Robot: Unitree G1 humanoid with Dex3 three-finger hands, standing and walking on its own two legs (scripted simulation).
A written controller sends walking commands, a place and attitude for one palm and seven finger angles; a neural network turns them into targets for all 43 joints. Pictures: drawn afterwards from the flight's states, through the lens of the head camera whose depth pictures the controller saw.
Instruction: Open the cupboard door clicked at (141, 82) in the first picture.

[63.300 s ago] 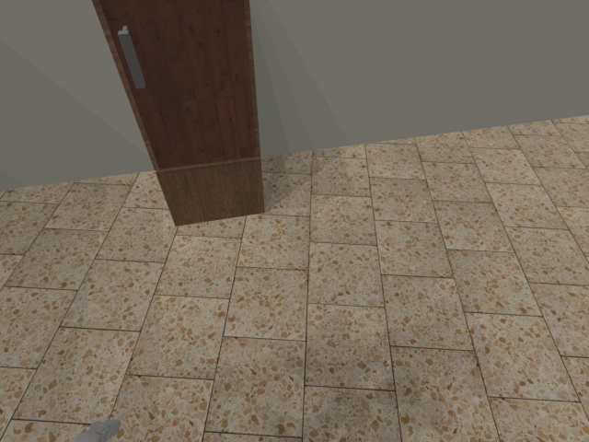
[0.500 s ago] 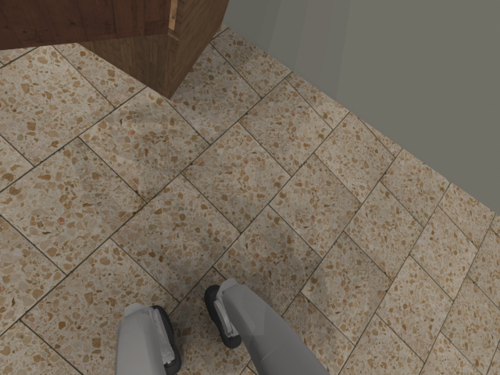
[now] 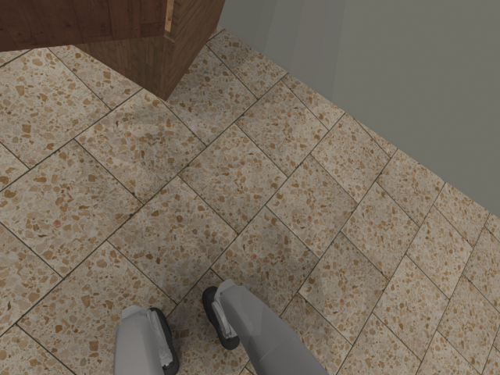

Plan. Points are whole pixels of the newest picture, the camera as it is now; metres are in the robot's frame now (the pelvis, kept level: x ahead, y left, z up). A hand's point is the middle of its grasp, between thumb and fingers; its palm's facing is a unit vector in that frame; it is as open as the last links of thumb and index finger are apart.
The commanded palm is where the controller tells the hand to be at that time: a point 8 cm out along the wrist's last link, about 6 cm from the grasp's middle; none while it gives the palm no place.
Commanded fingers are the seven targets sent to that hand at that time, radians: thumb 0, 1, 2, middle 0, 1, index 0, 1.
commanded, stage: slide the fingers in behind the handle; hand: left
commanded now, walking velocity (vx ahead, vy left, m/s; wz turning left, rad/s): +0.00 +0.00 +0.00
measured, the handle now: out of the picture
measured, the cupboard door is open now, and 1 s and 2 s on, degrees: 48 48 48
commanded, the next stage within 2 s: move the hooked fingers beside the handle in 1.36 s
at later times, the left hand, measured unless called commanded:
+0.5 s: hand out of the picture +0.66 +0.23 +0.12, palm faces +0.12 -0.99 +0.00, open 14.0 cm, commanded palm +0.70 +0.18 +0.11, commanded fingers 0.00 -0.50 0.30 -0.30 -1.20 -0.30 -1.20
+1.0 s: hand out of the picture +0.66 +0.22 +0.12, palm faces +0.17 -0.98 -0.01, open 14.1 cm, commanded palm +0.71 +0.15 +0.11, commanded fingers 0.00 -0.50 0.30 -0.30 -1.20 -0.30 -1.20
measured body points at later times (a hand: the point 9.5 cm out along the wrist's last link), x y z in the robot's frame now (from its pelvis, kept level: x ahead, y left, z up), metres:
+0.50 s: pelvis -0.01 -0.01 +0.00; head +0.24 +0.05 +0.36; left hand +0.64 +0.28 +0.12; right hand -0.17 -0.20 -0.03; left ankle +0.00 +0.05 -0.63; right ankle +0.00 -0.14 -0.63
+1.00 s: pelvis -0.01 -0.02 +0.00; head +0.24 +0.05 +0.37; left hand +0.64 +0.27 +0.12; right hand -0.14 -0.23 -0.03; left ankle +0.00 +0.05 -0.63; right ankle +0.00 -0.14 -0.63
